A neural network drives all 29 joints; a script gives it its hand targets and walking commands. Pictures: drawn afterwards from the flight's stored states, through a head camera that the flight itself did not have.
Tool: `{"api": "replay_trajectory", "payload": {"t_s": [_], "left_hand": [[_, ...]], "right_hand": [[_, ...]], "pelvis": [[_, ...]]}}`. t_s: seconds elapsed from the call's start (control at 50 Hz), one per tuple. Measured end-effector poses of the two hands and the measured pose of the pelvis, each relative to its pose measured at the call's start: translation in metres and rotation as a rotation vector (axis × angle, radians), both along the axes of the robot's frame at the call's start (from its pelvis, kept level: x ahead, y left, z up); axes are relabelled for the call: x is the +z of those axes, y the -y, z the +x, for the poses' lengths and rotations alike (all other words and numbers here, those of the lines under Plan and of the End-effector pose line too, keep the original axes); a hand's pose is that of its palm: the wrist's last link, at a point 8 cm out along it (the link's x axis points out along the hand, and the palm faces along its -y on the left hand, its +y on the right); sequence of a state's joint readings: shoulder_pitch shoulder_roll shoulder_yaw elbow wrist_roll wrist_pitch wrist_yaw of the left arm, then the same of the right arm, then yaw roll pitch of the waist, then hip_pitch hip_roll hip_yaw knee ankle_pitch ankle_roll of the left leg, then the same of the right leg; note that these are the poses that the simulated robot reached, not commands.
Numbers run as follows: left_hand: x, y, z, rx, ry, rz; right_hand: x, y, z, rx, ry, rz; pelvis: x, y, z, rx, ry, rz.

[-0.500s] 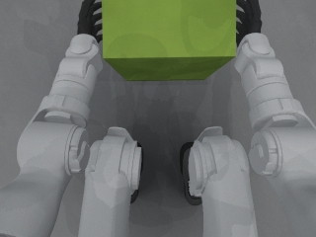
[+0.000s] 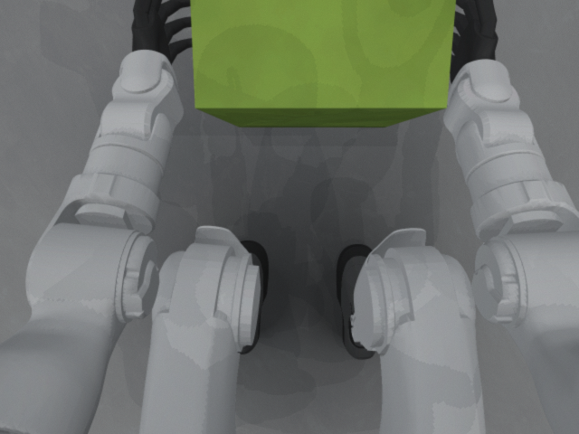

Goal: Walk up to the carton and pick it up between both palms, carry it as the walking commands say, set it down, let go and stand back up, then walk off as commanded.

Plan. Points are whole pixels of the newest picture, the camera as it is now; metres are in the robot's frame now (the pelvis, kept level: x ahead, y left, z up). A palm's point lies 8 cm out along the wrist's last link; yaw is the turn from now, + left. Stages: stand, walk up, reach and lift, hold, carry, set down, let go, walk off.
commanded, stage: set down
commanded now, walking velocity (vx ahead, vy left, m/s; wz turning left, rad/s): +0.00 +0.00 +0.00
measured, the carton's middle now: (315, 62) +0.52 -0.01 -0.23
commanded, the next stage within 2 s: let go in 1.82 s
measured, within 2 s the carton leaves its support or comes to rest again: neither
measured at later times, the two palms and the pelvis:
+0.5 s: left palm (126, 54) +0.52 +0.20 -0.18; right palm (512, 57) +0.51 -0.23 -0.18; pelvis -0.01 +0.00 -0.01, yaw -1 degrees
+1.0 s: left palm (52, 0) +0.52 +0.20 -0.05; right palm out of the picture +0.51 -0.24 -0.06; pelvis -0.01 -0.01 +0.08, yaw -1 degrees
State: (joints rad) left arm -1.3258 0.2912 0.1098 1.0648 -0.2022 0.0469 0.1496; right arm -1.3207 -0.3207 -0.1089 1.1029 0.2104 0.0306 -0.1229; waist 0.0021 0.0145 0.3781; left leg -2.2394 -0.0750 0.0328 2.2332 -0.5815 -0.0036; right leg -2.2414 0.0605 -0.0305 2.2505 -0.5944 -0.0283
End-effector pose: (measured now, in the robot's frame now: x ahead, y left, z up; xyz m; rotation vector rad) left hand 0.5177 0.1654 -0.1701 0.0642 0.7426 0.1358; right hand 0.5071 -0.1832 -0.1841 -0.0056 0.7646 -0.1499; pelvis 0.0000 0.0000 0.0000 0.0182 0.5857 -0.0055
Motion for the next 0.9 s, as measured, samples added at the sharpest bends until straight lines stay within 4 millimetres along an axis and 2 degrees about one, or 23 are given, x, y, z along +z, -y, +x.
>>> {"api": "replay_trajectory", "payload": {"t_s": [0.18,0.32,0.52,0.58,0.66,0.76,0.9], "left_hand": [[-0.008,-0.024,0.005,0.023,0.043,0.033],[-0.015,-0.028,-0.001,0.013,0.008,0.016],[-0.011,-0.040,0.000,0.014,0.028,0.024],[-0.001,-0.042,0.002,0.027,0.067,0.017],[0.020,-0.038,0.003,0.022,0.084,0.005],[0.054,-0.030,0.005,0.005,0.089,0.010],[0.097,-0.028,0.010,-0.001,0.104,0.018]], "right_hand": [[-0.006,0.026,0.005,-0.015,0.055,-0.033],[-0.006,0.025,0.006,-0.005,0.032,-0.024],[0.000,0.046,0.003,-0.036,0.045,-0.047],[0.007,0.047,0.003,-0.035,0.068,-0.042],[0.028,0.045,0.006,-0.026,0.095,-0.036],[0.069,0.050,0.011,-0.025,0.133,-0.043],[0.109,0.064,0.009,-0.023,0.125,-0.055]], "pelvis": [[-0.003,0.002,-0.005,-0.006,0.073,-0.004],[-0.007,0.002,-0.006,-0.006,0.079,-0.006],[-0.013,-0.001,-0.006,-0.008,0.092,-0.014],[-0.011,-0.002,-0.007,-0.009,0.094,-0.017],[-0.002,-0.003,-0.008,-0.006,0.105,-0.017],[0.021,-0.003,-0.008,-0.008,0.117,-0.013],[0.055,0.001,-0.010,-0.015,0.121,-0.001]]}}
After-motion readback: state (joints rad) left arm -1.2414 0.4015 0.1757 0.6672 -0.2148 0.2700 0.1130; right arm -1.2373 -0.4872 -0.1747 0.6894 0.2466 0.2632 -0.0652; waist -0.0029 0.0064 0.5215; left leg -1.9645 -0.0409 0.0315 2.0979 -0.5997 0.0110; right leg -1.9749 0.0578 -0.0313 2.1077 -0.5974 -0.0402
